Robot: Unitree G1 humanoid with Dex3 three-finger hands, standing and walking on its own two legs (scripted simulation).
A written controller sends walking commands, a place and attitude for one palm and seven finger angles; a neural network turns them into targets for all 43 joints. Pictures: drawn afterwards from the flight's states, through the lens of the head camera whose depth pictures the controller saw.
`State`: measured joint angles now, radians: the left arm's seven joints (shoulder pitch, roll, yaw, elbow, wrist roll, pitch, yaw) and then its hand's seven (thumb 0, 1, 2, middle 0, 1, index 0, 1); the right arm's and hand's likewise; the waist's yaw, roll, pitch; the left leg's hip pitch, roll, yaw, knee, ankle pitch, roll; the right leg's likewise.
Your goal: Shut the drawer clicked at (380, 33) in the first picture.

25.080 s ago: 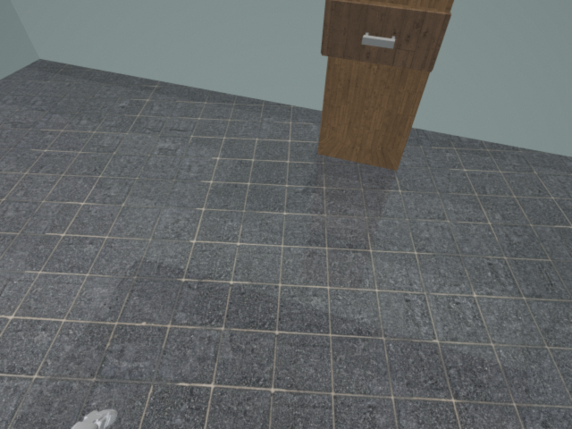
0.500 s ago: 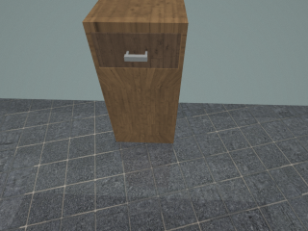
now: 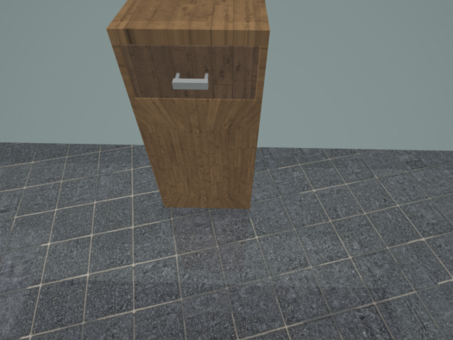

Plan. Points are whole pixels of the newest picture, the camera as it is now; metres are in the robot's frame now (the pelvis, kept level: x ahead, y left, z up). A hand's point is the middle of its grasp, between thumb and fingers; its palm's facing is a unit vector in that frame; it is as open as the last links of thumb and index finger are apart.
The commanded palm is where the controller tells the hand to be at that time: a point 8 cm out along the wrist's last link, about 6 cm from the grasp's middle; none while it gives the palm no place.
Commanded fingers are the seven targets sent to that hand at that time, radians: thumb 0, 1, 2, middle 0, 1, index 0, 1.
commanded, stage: look to check the result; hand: left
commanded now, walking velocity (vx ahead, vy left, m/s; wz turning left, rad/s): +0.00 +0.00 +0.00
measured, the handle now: (191, 80) +0.82 +0.15 +0.01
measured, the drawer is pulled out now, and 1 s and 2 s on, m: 0.00 0.00 0.00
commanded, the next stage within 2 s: stand and wait in 0.34 s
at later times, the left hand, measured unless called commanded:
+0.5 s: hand out of the picture +0.06 +0.23 -0.16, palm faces +0.00 -0.95 -0.31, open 7.4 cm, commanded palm none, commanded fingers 0.00 0.90 0.90 -0.20 -0.30 -0.20 -0.30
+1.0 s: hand out of the picture +0.07 +0.23 -0.16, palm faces -0.01 -0.95 -0.32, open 7.4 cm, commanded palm none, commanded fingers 0.00 0.90 0.90 -0.20 -0.30 -0.20 -0.30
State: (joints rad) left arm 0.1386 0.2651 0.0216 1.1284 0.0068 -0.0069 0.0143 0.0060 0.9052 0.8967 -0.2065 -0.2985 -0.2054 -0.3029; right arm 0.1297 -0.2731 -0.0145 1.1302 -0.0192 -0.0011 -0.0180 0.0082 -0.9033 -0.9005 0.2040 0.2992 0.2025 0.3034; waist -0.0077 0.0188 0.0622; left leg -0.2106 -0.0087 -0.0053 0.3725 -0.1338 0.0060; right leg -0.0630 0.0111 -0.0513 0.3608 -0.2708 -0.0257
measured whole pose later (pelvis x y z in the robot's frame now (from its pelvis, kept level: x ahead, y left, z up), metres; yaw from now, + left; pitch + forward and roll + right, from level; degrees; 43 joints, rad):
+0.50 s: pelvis +0.01 -0.01 +0.00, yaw +0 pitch -2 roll +0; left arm 0.15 0.28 0.02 1.14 0.01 -0.01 0.01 0.01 0.90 0.90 -0.21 -0.30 -0.21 -0.30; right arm 0.12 -0.30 -0.01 1.13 -0.02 0.00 -0.02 0.01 -0.90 -0.90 0.20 0.30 0.20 0.30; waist 0.00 0.01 0.06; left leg -0.18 0.00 0.00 0.34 -0.13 0.00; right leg -0.03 0.02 -0.04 0.32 -0.26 -0.03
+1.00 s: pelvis +0.01 +0.00 +0.00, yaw -1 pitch -2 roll +0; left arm 0.14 0.29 0.02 1.13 0.01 -0.01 0.01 0.01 0.90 0.90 -0.21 -0.30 -0.21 -0.30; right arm 0.13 -0.30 -0.01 1.14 -0.02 0.00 -0.02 0.01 -0.90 -0.90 0.21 0.30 0.20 0.30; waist -0.01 0.01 0.05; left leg -0.17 0.00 0.01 0.33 -0.13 0.00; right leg -0.02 0.02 -0.04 0.31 -0.25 -0.03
